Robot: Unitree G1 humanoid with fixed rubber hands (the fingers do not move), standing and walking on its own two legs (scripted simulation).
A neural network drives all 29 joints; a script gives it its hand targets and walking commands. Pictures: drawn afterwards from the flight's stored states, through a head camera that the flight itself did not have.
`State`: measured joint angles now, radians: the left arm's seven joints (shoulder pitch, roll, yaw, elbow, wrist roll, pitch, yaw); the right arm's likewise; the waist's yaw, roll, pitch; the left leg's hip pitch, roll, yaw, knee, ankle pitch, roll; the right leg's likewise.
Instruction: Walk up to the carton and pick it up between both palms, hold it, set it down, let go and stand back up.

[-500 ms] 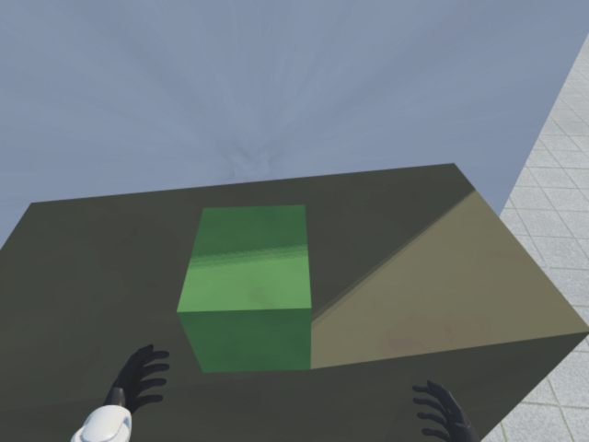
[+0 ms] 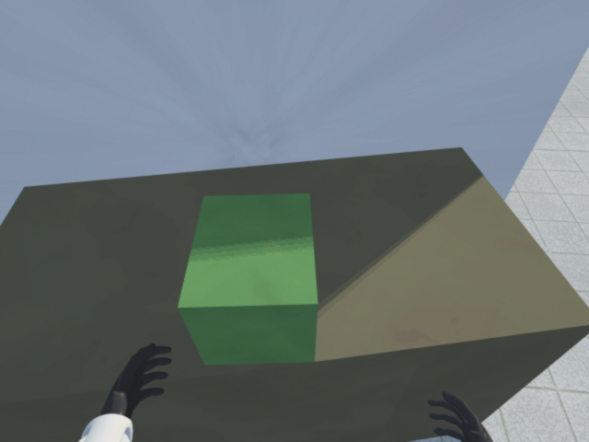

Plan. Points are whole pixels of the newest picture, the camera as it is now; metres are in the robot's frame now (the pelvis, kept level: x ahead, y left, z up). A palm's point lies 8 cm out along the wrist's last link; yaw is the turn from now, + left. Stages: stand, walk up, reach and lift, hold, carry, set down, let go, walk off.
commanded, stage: stand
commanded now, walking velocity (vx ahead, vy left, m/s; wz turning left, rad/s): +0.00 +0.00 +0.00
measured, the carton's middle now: (258, 277) +0.39 +0.07 -0.01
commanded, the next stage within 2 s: none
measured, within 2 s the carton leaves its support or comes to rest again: neither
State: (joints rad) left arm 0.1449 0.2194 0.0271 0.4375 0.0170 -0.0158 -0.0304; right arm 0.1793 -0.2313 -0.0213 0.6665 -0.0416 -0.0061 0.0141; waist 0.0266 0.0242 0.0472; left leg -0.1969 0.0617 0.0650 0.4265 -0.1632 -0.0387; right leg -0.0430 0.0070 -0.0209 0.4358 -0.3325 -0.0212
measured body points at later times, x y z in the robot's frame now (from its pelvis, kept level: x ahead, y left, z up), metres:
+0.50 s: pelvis +0.01 -0.01 -0.01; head +0.01 -0.02 +0.44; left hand +0.21 +0.23 -0.03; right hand +0.13 -0.24 -0.14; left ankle +0.04 +0.14 -0.74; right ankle -0.05 -0.10 -0.74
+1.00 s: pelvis +0.02 -0.02 -0.01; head +0.02 -0.03 +0.44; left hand +0.21 +0.23 -0.03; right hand +0.12 -0.25 -0.15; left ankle +0.04 +0.14 -0.74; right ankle -0.05 -0.10 -0.74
